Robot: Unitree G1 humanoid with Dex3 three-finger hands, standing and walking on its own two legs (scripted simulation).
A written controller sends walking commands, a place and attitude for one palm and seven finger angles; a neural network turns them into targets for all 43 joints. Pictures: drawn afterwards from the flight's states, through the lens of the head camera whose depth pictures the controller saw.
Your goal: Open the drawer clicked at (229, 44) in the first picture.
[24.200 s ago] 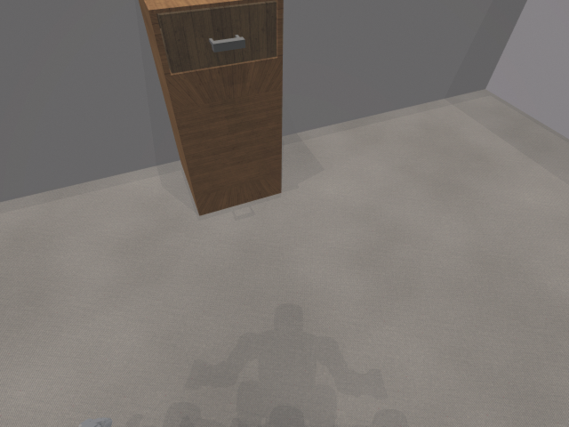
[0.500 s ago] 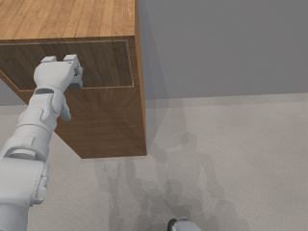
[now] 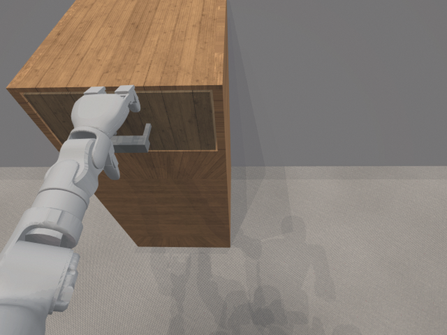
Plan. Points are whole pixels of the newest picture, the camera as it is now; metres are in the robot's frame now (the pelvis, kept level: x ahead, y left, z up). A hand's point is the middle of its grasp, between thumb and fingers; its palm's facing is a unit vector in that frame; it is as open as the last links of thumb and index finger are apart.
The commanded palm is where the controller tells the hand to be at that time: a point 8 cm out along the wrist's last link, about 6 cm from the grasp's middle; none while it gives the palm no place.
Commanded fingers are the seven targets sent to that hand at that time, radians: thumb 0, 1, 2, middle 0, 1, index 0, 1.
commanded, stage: lift the fingers back up to retry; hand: left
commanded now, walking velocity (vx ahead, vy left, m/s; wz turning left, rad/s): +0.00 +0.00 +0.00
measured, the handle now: (125, 136) +0.51 +0.23 +0.04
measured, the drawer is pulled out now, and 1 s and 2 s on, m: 0.00 0.00 0.00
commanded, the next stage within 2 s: re-aim the fingers above the handle in 0.14 s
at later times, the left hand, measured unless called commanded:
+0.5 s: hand (117, 134) +0.45 +0.21 +0.10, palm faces +0.00 -0.02 -1.00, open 13.8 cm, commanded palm +0.42 +0.23 +0.15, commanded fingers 0.00 -0.50 0.30 -0.30 -1.20 -0.30 -1.20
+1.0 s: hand (108, 136) +0.45 +0.23 +0.10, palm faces -0.02 +0.00 -1.00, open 13.8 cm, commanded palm +0.42 +0.23 +0.15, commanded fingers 0.00 -0.50 0.30 -0.30 -1.20 -0.30 -1.20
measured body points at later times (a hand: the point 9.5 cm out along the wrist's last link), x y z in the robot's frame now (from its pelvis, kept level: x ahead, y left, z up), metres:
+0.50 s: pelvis +0.00 -0.01 +0.00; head +0.06 -0.03 +0.45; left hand +0.45 +0.21 +0.16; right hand +0.11 -0.26 -0.14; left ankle -0.07 +0.08 -0.73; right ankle +0.02 -0.11 -0.73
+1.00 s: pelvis -0.01 -0.02 +0.00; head +0.05 -0.04 +0.45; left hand +0.44 +0.23 +0.16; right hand +0.07 -0.28 -0.13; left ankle -0.07 +0.08 -0.73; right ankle +0.02 -0.11 -0.73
